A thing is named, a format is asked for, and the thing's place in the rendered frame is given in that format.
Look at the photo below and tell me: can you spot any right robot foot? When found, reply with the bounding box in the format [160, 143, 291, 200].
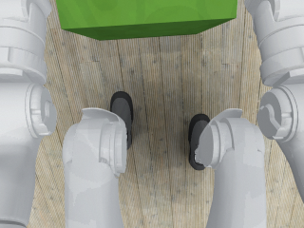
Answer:
[188, 113, 210, 171]

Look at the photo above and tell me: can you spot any carton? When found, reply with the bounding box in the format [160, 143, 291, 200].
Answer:
[55, 0, 238, 41]

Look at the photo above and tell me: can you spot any robot right upper arm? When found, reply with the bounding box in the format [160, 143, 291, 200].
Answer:
[256, 83, 304, 203]

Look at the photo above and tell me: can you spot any robot left upper arm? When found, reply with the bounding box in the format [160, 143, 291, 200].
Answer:
[0, 82, 57, 228]

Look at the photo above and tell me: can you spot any robot left forearm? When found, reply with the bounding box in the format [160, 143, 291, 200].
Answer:
[0, 0, 52, 86]

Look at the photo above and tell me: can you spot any right robot shin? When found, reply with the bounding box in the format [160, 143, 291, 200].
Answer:
[195, 108, 265, 168]

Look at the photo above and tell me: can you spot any robot right forearm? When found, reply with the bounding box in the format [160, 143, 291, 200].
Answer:
[244, 0, 304, 87]

